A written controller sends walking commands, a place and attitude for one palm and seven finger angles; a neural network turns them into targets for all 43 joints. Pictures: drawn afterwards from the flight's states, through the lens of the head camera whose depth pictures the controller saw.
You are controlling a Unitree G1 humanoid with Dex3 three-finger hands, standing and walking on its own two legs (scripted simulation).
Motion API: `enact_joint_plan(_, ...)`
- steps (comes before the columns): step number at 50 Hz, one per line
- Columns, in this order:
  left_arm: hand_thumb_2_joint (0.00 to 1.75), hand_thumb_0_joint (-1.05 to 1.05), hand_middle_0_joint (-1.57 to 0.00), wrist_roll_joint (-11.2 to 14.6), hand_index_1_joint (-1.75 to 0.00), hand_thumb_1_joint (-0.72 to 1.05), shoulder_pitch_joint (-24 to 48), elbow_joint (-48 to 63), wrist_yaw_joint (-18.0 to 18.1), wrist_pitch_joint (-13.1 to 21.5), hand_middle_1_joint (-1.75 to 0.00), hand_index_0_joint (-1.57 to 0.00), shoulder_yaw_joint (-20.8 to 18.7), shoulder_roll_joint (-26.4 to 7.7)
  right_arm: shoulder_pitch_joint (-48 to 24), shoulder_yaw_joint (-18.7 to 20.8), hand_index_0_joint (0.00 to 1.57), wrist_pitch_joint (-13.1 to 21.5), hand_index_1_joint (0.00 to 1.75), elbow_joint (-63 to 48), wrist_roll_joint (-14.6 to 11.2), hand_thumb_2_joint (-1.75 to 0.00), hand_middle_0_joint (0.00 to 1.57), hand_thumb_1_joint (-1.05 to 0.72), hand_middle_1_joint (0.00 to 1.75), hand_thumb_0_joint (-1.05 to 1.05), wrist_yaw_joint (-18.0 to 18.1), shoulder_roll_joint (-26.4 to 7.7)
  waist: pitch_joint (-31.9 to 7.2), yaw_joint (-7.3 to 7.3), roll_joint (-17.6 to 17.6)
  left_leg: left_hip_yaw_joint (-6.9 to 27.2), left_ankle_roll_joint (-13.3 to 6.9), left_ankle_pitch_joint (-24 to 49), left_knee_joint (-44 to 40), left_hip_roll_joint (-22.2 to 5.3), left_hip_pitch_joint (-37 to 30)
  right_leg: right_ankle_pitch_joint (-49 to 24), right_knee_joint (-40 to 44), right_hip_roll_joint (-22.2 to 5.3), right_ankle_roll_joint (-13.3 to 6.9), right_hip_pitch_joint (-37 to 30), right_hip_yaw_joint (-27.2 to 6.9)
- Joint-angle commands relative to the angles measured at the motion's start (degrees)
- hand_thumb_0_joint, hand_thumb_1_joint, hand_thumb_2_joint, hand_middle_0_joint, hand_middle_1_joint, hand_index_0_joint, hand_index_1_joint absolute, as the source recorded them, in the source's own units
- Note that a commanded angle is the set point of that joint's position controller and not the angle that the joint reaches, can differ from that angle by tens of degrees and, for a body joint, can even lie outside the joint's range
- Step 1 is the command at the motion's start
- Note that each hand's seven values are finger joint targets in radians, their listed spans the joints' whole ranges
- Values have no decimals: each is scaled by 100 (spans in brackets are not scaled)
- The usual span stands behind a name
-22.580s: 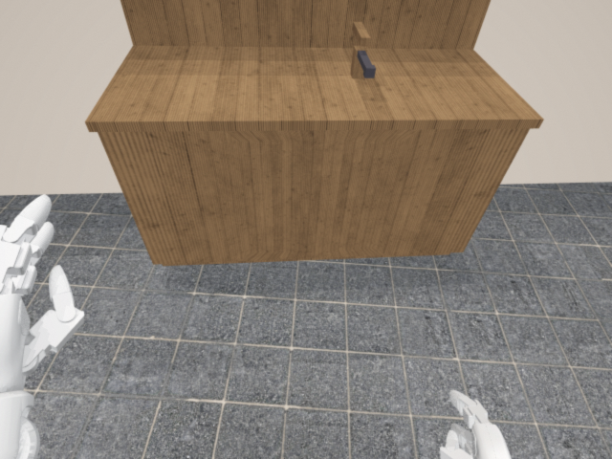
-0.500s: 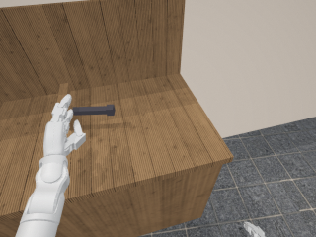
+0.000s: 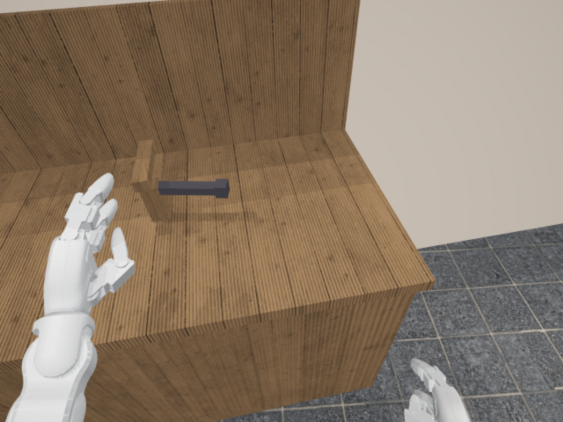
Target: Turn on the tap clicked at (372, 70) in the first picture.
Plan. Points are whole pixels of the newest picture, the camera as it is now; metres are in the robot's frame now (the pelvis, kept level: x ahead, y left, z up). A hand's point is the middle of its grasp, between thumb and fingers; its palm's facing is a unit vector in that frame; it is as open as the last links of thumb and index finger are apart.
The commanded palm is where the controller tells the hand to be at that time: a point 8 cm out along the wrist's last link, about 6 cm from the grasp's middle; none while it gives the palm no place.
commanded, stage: draw the hand back beside the body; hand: left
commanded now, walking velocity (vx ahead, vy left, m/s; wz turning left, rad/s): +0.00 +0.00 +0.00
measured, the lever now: (221, 188) +0.53 +0.19 +0.03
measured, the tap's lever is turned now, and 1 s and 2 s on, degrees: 77 77 77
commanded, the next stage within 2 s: step back with the hand held close in 0.54 s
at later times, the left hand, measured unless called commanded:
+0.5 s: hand (96, 295) +0.20 +0.24 +0.15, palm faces +0.41 -0.85 -0.33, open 7.5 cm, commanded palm +0.16 +0.27 +0.17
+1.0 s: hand (84, 307) +0.19 +0.25 +0.14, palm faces +0.29 -0.86 -0.42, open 7.4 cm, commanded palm +0.14 +0.30 +0.17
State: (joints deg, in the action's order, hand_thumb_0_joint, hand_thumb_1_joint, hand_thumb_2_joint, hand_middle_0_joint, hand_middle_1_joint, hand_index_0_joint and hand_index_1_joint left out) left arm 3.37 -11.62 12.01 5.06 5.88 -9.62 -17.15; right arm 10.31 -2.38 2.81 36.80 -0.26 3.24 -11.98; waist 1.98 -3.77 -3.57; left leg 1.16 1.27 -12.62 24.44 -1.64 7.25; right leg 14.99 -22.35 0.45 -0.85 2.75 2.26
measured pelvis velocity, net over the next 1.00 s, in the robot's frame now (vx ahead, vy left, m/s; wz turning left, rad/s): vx -0.03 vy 0.02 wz -0.03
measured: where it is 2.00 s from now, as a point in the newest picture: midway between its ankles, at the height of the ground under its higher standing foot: outside the picture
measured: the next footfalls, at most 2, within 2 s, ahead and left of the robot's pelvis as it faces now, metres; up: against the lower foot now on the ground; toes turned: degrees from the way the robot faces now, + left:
right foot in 1.70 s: -0.08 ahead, -0.10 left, +0.00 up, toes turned +1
left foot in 1.96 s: -0.14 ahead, +0.14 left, +0.00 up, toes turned +4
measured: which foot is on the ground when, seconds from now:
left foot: down 0.00-1.00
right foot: down 0.00-1.00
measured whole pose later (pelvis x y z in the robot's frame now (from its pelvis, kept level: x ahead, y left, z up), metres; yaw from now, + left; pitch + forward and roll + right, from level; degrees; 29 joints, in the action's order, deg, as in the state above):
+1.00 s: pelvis -0.03 +0.02 -0.01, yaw -1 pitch +0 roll -1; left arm 3.9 -28.3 27.5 5.1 7.2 -17.0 -20.8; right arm 9.6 -0.6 2.0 32.0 -0.7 5.3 -13.1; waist 2.1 -1.3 -2.4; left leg -0.5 -0.4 -11.8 28.9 -1.0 17.6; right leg 13.8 -27.0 -0.4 1.0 13.7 0.5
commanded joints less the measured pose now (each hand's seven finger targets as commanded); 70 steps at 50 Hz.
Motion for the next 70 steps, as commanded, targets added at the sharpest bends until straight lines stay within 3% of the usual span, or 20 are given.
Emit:
enact_joint_plan(1, 90, 0, -20, 24, -29, 90, 646, 1453, 78, 369, -29, -20, -599, -949, -912, 278, 20, 393, 30, -945, 37, -90, 20, -90, 30, 0, 49, -637, -698, 47, 186, -8, -254, 800, -292, 44, -471, -1110, 409, -38, -104, 362, -5)
enact_joint_plan(6, 90, 0, -20, 15, -30, 90, -75, 2137, 124, 450, -30, -20, -985, -1219, -906, 312, 20, 513, 30, -928, 62, -90, 20, -90, 30, 0, 49, -635, -916, -51, -155, -38, -253, 1093, -187, 60, -493, -1453, 345, -77, -120, 173, -24)
enact_joint_plan(10, 90, 0, -20, 62, -30, 90, -700, 2366, 117, 437, -30, -20, -1129, -1220, -864, 359, 20, 582, 30, -945, 62, -90, 20, -90, 30, 0, 38, -638, -783, -54, 177, -83, -279, 1302, -67, 19, -402, -1787, 309, -100, -78, 205, -10)
enact_joint_plan(13, 90, 0, -20, 82, -30, 90, -947, 2428, 106, 420, -30, -20, -1220, -1231, -883, 374, 20, 590, 30, -946, 43, -90, 20, -90, 30, 0, 49, -638, -487, -39, 6, -74, -276, 1033, -49, 7, -309, -1475, 376, -108, -66, 419, -45)
enact_joint_plan(20, 90, 0, -20, 50, -30, 90, -369, 2141, 132, 417, -30, -20, -1005, -1071, -907, 401, 20, 683, 30, -893, 54, -90, 20, -90, 30, 0, 150, -693, -410, 36, 316, -39, -319, 736, -21, 27, -361, -1135, 379, -112, -25, 612, -52)
enact_joint_plan(26, 90, 0, -20, 35, -30, 90, -515, 2451, 167, 417, -30, -20, -1106, -1170, -911, 352, 20, 720, 30, -902, 74, -90, 20, -90, 30, 0, 136, -661, -647, -41, -166, -6, -291, 971, -44, 64, -372, -1335, 278, -129, -85, 374, -56)
enact_joint_plan(32, 90, 0, -20, 56, -30, 90, -696, 2294, 149, 360, -30, -20, -1137, -1114, -894, 346, 20, 681, 30, -905, 67, -90, 20, -90, 30, 0, 118, -642, -498, -36, -31, -22, -275, 1033, -52, 22, -297, -1422, 291, -113, -87, 406, -26)
enact_joint_plan(33, 90, 0, -20, 76, -30, 90, -311, 2483, 176, 369, -30, -20, -1367, -1390, -896, 343, 20, 677, 30, -898, 61, -90, 20, -90, 30, 0, 126, -658, -521, -32, -87, 1, -266, 995, -76, 13, -280, -1360, 294, -122, -90, 388, -34)
enact_joint_plan(34, 90, 0, -20, 144, -30, 90, 342, 2807, 229, 537, -30, -20, -2057, -1990, -833, 292, 20, 535, 30, -1118, 8, -90, 20, -90, 30, 0, 164, -650, -257, 108, -47, 13, -356, 837, 276, -126, -21, -2102, 451, -430, -47, 940, -521)
enact_joint_plan(35, 90, 0, -20, 129, -30, 90, -209, 2122, 152, 547, -30, -20, -1721, -1521, -774, 263, 20, 454, 30, -938, 50, -90, 20, -90, 30, 0, 187, -587, -295, 187, 330, 92, -369, 919, 451, -114, 75, -2473, 382, -577, -30, 960, -448)
enact_joint_plan(38, 90, 0, -20, 97, -30, 90, -634, 1910, 58, 504, -30, -20, -1418, -1186, -742, 336, 20, 327, 30, -1108, 23, -90, 20, -90, 30, 0, 179, -657, -654, 198, 452, 92, -354, 1362, 515, -218, -2, -2804, 149, -662, 3, 915, -452)
enact_joint_plan(42, 90, 0, -20, 93, -30, 90, -1171, 2214, 69, 497, -30, -20, -1301, -1069, -702, 380, 20, 246, 30, -1304, -12, -90, 20, -90, 30, 0, 181, -726, -1135, 148, -21, 173, -370, 1941, 327, -369, -62, -2256, -151, -530, 60, 881, -290)
enact_joint_plan(44, 90, 0, -20, 98, -30, 90, -1365, 2525, 115, 500, -30, -20, -1467, -1259, -728, 387, 20, 221, 30, -1419, -23, -90, 20, -90, 30, 0, 189, -723, -1237, 118, 109, 254, -370, 1942, 278, -399, 35, -1969, -197, -472, 77, 915, -253)
enact_joint_plan(49, 90, 0, -20, 100, -30, 90, -1455, 3059, 249, 595, -30, -20, -1851, -1620, -746, 418, 20, 229, 30, -1491, -18, -90, 20, -90, 30, 0, 241, -742, -1168, 111, 9, 432, -360, 1311, 69, -438, 471, -1395, -313, -388, 69, 1004, -264)
enact_joint_plan(51, 90, 0, -20, 84, -30, 90, -1421, 3213, 297, 634, -30, -20, -1973, -1734, -738, 442, 20, 264, 30, -1450, -14, -90, 20, -90, 30, 0, 261, -766, -1193, 127, -337, 487, -362, 923, -76, -462, 591, -1180, -399, -366, 56, 1011, -269)
enact_joint_plan(56, 90, 0, -20, 44, -30, 90, -1536, 2845, 331, 643, -30, -20, -1735, -1373, -592, 464, 20, 397, 30, -1369, -24, -90, 20, -90, 30, 0, 273, -821, -874, 213, -558, 756, -401, -842, -495, -547, 1144, -295, -516, -212, 90, 1203, -224)
enact_joint_plan(62, 90, 0, -20, -26, -30, 90, -1253, 2650, 380, 629, -30, -20, -1486, -1200, -499, 439, 20, 481, 30, -1267, -20, -90, 20, -90, 30, 0, 290, -805, -660, 291, 222, 663, -407, -1630, -150, -446, 1438, 219, -201, -419, 33, 1574, -473)
enact_joint_plan(66, 90, 0, -20, -22, -30, 90, -923, 2908, 477, 613, -30, -20, -1634, -1543, -435, 463, 20, 475, 30, -1105, -4, -90, 20, -90, 30, 0, 275, -786, -784, 362, 1069, 159, -182, -1151, 1592, -9, 785, 483, 419, -1271, -489, 2535, -1127)
enact_joint_plan(68, 90, 0, -20, -24, -30, 90, -912, 3086, 505, 627, -30, -20, -1576, -1468, -455, 420, 20, 456, 30, -1132, 0, -90, 20, -90, 30, 0, 231, -711, -910, 401, 1021, 76, -174, -735, 1784, 11, 881, -484, 140, -1473, -558, 2300, -1049)
enact_joint_plan(70, 90, 0, -20, -4, -30, 90, -1088, 3253, 523, 655, -30, -20, -1713, -1534, -521, 442, 20, 436, 30, -1223, -9, -90, 20, -90, 30, 0, 206, -775, -935, 386, 577, 423, -279, -622, 1137, -185, 1050, -719, -415, -1174, -394, 2134, -753)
